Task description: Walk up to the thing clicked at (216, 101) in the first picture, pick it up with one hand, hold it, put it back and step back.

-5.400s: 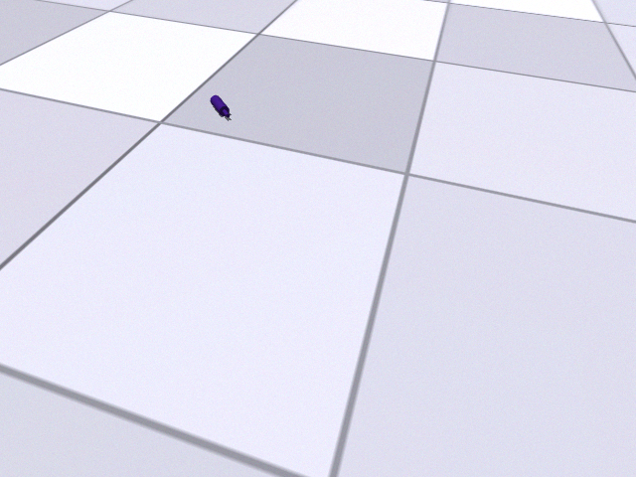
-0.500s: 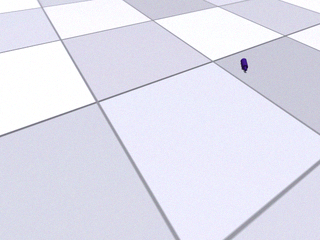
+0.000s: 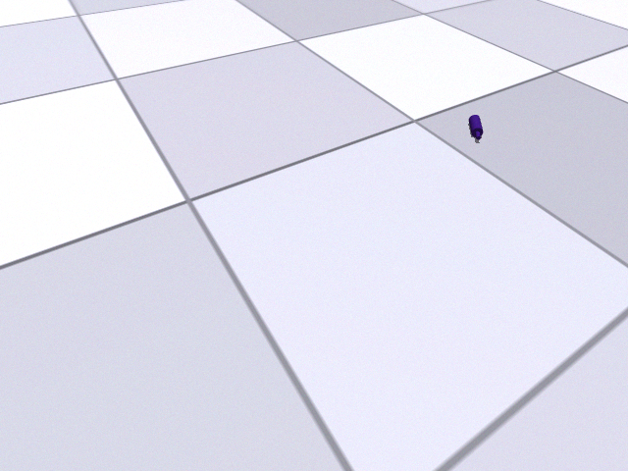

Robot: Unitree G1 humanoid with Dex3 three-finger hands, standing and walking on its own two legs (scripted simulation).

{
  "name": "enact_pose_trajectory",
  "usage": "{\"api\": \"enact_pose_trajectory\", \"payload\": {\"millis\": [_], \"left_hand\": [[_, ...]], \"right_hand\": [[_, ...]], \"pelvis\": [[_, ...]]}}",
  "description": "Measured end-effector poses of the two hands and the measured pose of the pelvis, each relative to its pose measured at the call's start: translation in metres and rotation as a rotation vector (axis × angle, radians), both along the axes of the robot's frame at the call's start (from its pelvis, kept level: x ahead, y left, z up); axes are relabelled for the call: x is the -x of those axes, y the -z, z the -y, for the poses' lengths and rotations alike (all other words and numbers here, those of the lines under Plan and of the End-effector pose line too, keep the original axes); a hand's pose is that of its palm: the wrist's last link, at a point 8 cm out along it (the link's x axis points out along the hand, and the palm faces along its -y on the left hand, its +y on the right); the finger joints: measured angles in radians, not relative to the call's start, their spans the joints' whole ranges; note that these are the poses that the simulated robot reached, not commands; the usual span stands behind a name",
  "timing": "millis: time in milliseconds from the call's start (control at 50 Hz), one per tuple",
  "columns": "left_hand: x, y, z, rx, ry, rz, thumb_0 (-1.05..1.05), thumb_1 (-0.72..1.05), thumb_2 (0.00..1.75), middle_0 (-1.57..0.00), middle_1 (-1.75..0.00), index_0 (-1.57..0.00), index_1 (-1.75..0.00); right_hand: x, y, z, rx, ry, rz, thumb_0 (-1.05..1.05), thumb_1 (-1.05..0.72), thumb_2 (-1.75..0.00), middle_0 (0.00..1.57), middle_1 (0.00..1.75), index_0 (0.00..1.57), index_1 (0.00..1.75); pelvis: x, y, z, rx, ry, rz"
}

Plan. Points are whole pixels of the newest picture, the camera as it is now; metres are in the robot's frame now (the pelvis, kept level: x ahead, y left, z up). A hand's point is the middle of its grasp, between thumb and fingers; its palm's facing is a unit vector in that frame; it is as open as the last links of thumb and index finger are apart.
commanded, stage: stand
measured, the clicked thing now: (476, 128) +2.11 -0.91 -0.75
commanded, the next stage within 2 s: walk up in 0.70 s
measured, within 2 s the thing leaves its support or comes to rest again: neither
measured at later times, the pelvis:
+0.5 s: pelvis +0.00 +0.00 +0.00, yaw +0 degrees
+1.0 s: pelvis +0.00 +0.02 -0.01, yaw -8 degrees
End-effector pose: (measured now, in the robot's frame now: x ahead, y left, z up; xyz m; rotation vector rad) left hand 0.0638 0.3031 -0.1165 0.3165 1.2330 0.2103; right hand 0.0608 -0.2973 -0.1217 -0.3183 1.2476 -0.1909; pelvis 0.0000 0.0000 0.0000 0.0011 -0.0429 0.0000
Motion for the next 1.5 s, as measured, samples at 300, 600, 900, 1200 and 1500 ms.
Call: {"api": "enact_pose_trajectory", "payload": {"millis": [300, 600, 900, 1200, 1500], "left_hand": [[-0.003, 0.0, 0.001, 0.001, 0.007, 0.001, 0.0, 0.9, 0.9, -0.21, -0.3, -0.2, -0.3], [-0.008, 0.0, 0.002, -0.001, 0.014, 0.005, 0.0, 0.9, 0.9, -0.21, -0.3, -0.2, -0.3], [-0.025, 0.008, -0.018, -0.021, 0.086, -0.016, 0.0, 0.9, 0.9, -0.21, -0.3, -0.21, -0.3], [-0.053, 0.002, 0.01, -0.074, 0.25, -0.009, 0.0, 0.91, 0.9, -0.21, -0.3, -0.2, -0.3], [-0.113, 0.014, 0.007, -0.026, 0.332, 0.071, 0.0, 0.9, 0.9, -0.21, -0.3, -0.21, -0.3]], "right_hand": [[-0.003, 0.0, 0.0, 0.0, 0.002, 0.004, 0.01, -0.9, -0.9, 0.21, 0.3, 0.21, 0.3], [-0.006, 0.0, 0.001, 0.0, 0.003, 0.007, 0.0, -0.9, -0.9, 0.21, 0.3, 0.21, 0.3], [0.002, -0.004, 0.008, 0.044, 0.105, 0.077, 0.0, -0.9, -0.9, 0.21, 0.3, 0.21, 0.3], [0.042, 0.019, 0.03, 0.017, 0.237, 0.07, 0.01, -0.9, -0.9, 0.21, 0.3, 0.21, 0.3], [0.075, 0.008, -0.007, 0.052, 0.298, 0.05, 0.01, -0.9, -0.9, 0.21, 0.3, 0.2, 0.3]], "pelvis": [[-0.002, 0.0, -0.001, -0.001, 0.003, -0.002], [-0.004, 0.0, 0.0, 0.0, 0.004, -0.004], [0.001, 0.01, -0.018, -0.011, 0.101, -0.017], [0.004, 0.021, 0.002, 0.005, 0.238, 0.012], [-0.007, 0.023, -0.024, -0.029, 0.321, 0.006]]}}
